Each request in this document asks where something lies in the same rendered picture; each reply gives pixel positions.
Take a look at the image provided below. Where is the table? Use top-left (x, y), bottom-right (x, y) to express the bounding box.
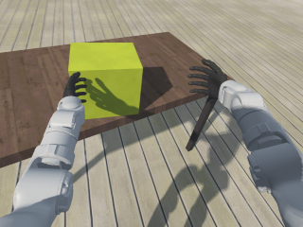
top-left (0, 32), bottom-right (235, 168)

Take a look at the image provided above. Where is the robot right upper arm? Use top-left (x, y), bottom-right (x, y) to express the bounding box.
top-left (247, 143), bottom-right (303, 227)

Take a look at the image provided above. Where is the right robot forearm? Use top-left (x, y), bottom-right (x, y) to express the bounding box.
top-left (218, 79), bottom-right (303, 162)

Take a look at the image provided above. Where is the carton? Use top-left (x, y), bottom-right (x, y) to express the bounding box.
top-left (68, 43), bottom-right (143, 119)

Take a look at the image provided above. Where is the robot left hand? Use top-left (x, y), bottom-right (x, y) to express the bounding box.
top-left (62, 72), bottom-right (87, 103)

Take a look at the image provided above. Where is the robot right hand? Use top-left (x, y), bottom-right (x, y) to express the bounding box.
top-left (187, 59), bottom-right (228, 99)

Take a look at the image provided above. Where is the left robot forearm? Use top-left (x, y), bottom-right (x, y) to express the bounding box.
top-left (13, 96), bottom-right (85, 209)

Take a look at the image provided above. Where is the robot left upper arm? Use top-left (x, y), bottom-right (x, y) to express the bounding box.
top-left (0, 167), bottom-right (74, 227)

